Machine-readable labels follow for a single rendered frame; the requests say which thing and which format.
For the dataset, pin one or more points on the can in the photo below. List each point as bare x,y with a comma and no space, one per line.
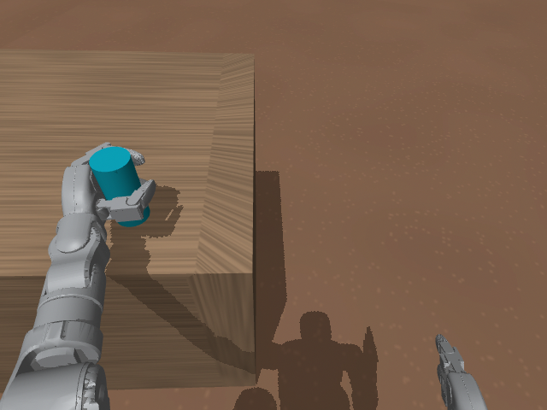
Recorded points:
117,176

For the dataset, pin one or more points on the left robot hand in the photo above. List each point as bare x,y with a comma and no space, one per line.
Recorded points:
81,192

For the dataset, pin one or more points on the left robot arm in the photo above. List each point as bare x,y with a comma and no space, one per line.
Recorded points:
57,367

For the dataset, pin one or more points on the right robot hand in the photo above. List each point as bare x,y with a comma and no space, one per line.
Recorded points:
459,389

